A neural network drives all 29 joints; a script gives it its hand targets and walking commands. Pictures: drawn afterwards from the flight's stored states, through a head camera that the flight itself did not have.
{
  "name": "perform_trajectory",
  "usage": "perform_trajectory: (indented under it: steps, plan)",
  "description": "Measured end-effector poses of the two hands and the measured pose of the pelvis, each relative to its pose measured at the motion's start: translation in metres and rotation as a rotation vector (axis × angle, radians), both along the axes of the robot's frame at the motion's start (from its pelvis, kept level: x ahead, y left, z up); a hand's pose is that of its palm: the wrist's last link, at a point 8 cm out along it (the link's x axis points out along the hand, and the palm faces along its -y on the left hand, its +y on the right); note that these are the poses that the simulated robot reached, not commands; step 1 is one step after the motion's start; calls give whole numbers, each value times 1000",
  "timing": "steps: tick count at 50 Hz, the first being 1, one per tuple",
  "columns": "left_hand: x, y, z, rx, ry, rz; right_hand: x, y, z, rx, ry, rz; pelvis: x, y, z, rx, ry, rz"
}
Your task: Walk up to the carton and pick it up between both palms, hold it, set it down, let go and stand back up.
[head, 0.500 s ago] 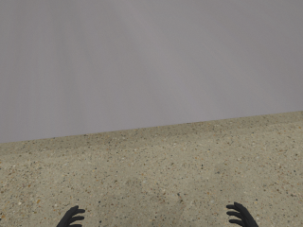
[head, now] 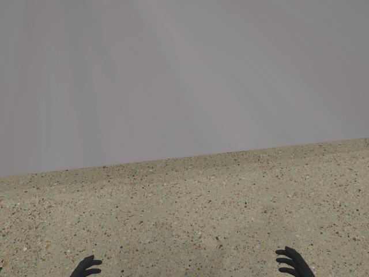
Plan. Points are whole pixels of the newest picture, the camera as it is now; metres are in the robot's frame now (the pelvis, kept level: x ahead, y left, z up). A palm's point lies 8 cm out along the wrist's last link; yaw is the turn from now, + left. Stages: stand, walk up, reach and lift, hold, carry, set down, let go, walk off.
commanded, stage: walk up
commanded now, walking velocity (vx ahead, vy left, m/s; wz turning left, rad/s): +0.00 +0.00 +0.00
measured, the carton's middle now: out of the picture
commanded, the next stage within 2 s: none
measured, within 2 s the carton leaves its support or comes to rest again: neither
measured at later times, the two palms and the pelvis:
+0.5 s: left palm out of the picture +0.08 +0.37 -0.11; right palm out of the picture +0.10 -0.20 -0.09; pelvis -0.04 +0.08 -0.02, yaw +3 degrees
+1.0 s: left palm out of the picture -0.16 +0.55 -0.09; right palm out of the picture +0.06 -0.01 -0.09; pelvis -0.15 +0.21 +0.00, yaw +17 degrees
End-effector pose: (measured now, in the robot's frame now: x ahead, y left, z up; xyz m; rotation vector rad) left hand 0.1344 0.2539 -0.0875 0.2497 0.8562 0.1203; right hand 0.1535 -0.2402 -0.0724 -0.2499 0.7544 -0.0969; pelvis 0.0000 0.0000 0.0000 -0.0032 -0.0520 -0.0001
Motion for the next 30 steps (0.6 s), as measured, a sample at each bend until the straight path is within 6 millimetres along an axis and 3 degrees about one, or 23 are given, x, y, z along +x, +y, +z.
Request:
perform_trajectory:
  steps: [9, 13, 21, 27, 30]
  plan:
    - [-2, 3, -1, 7, 11, 1, -1, 0, -1, -3, 9, 8, 0, 0, 0, 0, 0, 0]
    - [-11, 18, -2, 40, 27, 8, -11, -1, -6, -19, 82, 28, -5, 5, -1, -5, -7, 2]
    - [-41, 77, -12, 82, 74, 24, -40, 14, -12, -84, 199, 49, -26, 45, -7, -43, -21, 24]
    - [-53, 141, -36, 75, 71, 38, -64, 61, -19, -145, 265, 78, -49, 95, -21, -84, -8, 67]
    - [-65, 163, -35, 72, 84, 63, -82, 82, -16, -159, 318, 100, -63, 114, -14, -84, -23, 97]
